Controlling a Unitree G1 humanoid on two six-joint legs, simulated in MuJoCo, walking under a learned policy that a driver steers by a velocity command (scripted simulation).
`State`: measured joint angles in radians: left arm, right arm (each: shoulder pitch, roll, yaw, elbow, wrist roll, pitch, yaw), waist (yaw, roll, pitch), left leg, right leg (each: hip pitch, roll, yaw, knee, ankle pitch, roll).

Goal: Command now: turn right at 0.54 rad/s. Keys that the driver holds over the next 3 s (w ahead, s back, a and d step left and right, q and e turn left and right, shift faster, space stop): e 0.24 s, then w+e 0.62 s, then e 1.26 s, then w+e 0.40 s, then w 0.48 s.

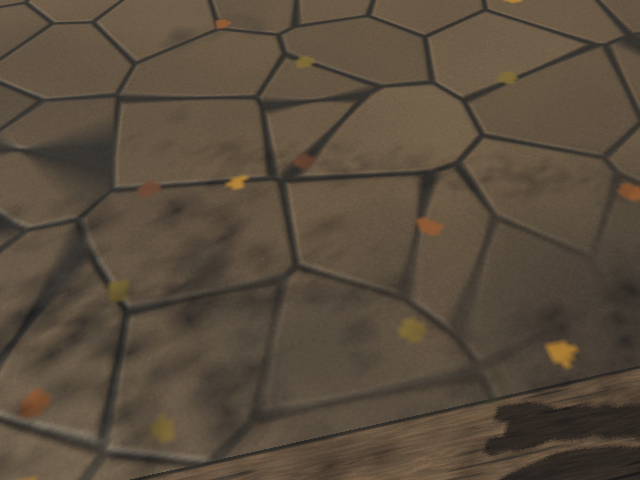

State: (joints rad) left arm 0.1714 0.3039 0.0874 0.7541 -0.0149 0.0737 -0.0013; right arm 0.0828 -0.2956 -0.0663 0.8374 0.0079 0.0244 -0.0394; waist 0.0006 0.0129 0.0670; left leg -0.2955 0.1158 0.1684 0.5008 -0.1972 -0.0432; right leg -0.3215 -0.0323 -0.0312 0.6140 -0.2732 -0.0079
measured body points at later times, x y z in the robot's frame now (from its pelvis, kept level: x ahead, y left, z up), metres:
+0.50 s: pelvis +0.05 -0.01 +0.00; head +0.06 -0.02 +0.45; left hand +0.24 +0.24 -0.10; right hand +0.13 -0.33 -0.09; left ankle +0.09 +0.11 -0.74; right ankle +0.01 -0.11 -0.73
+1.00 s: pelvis +0.21 -0.15 -0.02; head +0.26 -0.19 +0.43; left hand +0.55 -0.07 -0.09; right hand +0.08 -0.41 -0.14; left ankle +0.14 +0.09 -0.64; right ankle +0.26 -0.27 -0.73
